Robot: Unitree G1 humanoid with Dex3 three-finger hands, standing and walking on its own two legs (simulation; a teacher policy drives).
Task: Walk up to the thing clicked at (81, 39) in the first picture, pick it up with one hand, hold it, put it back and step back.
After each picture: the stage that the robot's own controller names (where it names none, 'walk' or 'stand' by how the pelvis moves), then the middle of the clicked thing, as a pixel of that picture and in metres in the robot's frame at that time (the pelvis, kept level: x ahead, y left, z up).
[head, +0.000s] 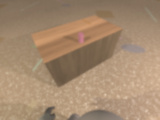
stand; (80, 37) +0.92 +0.19 -0.07
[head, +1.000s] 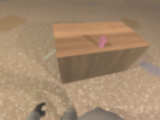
walk; (101, 42) +0.84 -0.07 -0.05
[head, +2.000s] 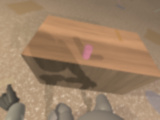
walk; (87, 52) +0.56 +0.03 +0.00
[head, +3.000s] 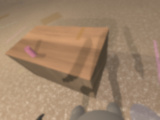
walk; (30, 51) +0.68 +0.66 -0.02
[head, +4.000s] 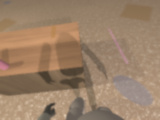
walk; (0, 63) +0.45 +0.79 -0.03
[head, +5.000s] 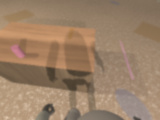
stand; (18, 51) +0.50 +0.73 -0.06
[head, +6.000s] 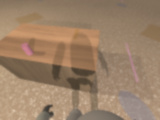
walk; (27, 49) +0.58 +0.70 -0.07
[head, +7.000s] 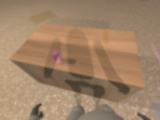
walk; (56, 56) +0.52 +0.33 -0.04
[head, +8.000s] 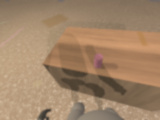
stand; (98, 61) +0.49 -0.01 -0.03
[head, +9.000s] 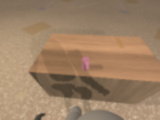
stand; (85, 63) +0.50 +0.10 -0.04
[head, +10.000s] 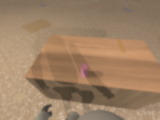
stand; (84, 70) +0.43 +0.09 -0.06
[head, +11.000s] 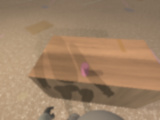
stand; (84, 69) +0.45 +0.09 -0.08
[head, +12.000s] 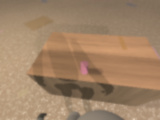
stand; (84, 67) +0.45 +0.09 -0.08
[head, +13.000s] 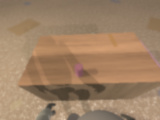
stand; (79, 70) +0.41 +0.13 -0.08
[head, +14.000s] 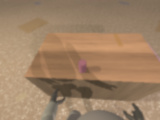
rise first; (82, 66) +0.45 +0.11 -0.07
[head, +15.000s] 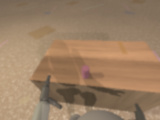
rise first; (85, 72) +0.43 +0.10 -0.07
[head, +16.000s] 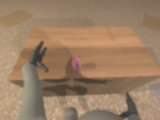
go down; (76, 64) +0.45 +0.09 -0.04
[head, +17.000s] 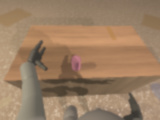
go down; (76, 63) +0.44 +0.10 -0.02
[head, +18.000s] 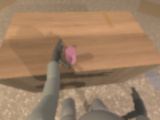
close in; (71, 55) +0.45 +0.11 +0.02
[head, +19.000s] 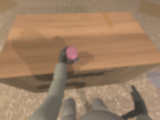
lift; (71, 56) +0.46 +0.10 +0.02
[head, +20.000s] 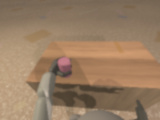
lift; (65, 67) +0.31 +0.18 +0.15
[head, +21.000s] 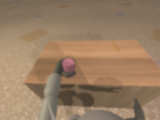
hold; (69, 68) +0.32 +0.16 +0.13
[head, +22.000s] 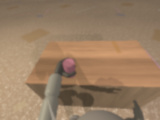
hold; (69, 68) +0.32 +0.16 +0.13
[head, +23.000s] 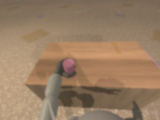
hold; (69, 68) +0.32 +0.16 +0.13
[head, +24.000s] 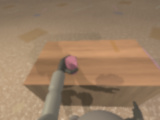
crouch; (72, 65) +0.35 +0.15 +0.12
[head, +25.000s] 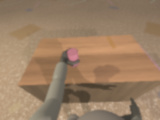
lower; (73, 58) +0.42 +0.13 +0.11
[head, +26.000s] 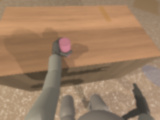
lower; (65, 47) +0.50 +0.12 +0.04
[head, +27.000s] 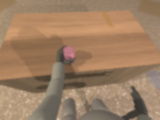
lower; (69, 55) +0.46 +0.12 +0.03
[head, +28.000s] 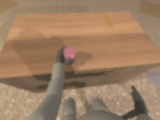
lower; (69, 56) +0.45 +0.12 +0.03
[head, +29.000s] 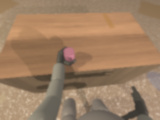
lower; (69, 56) +0.45 +0.12 +0.02
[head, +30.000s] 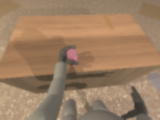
open; (72, 57) +0.45 +0.10 +0.02
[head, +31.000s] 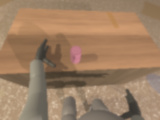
sink last; (75, 55) +0.45 +0.09 +0.02
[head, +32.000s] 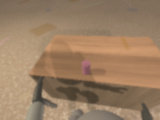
sink last; (86, 68) +0.44 +0.10 -0.02
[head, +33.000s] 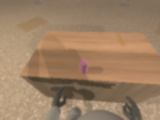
stand; (83, 66) +0.43 +0.09 -0.02
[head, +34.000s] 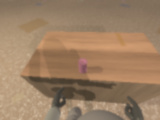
stand; (82, 66) +0.44 +0.10 -0.01
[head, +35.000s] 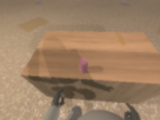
stand; (83, 65) +0.44 +0.09 -0.01
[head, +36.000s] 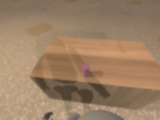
stand; (85, 70) +0.45 +0.08 -0.07
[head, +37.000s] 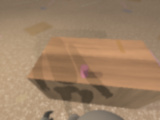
stand; (84, 71) +0.43 +0.09 -0.08
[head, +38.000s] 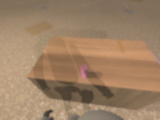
stand; (84, 71) +0.43 +0.09 -0.08
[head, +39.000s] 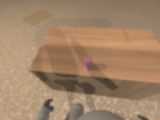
walk; (87, 63) +0.46 +0.07 -0.06
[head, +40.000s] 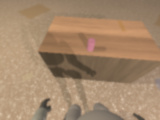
walk; (90, 45) +0.67 +0.06 -0.06
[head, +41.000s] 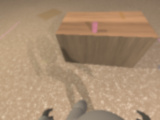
walk; (94, 27) +1.04 +0.09 -0.06
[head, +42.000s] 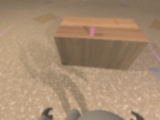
stand; (92, 31) +1.06 +0.07 -0.06
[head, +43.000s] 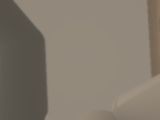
stand; out of the picture +0.13 +1.17 +0.08
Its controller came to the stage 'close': yes
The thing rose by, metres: 0.19
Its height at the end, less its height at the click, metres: +0.00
